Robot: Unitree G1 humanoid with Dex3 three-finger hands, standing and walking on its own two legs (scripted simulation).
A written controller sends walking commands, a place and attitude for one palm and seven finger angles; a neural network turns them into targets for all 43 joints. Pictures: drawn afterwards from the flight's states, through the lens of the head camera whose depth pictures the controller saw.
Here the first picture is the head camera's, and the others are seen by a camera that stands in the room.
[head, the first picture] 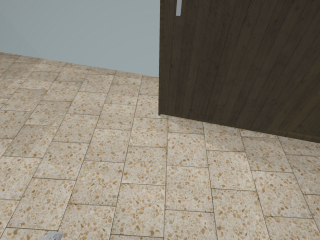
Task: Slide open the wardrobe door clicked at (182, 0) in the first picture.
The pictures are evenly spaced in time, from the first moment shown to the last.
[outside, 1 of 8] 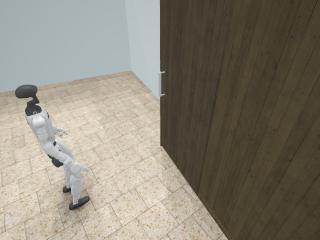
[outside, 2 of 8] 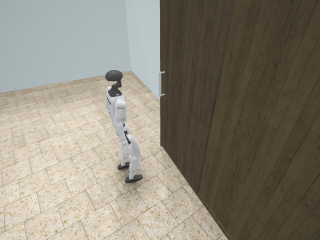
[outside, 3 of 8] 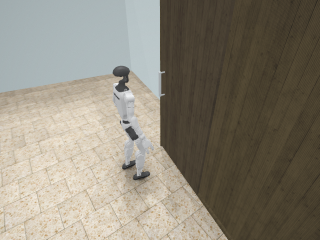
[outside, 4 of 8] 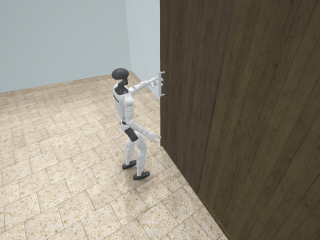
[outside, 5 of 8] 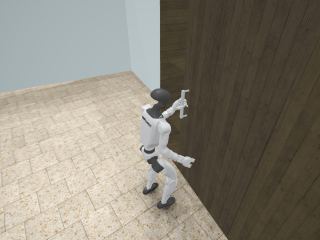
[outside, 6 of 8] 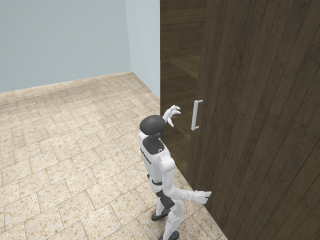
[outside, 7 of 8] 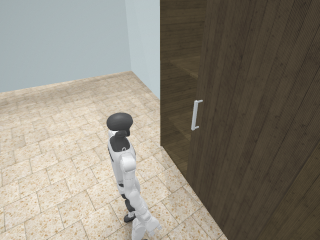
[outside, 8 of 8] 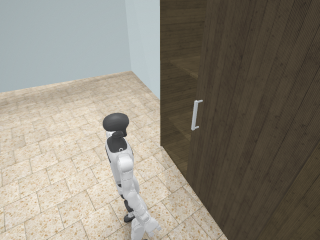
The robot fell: no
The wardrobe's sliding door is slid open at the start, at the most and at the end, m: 0.00 0.65 0.65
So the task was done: yes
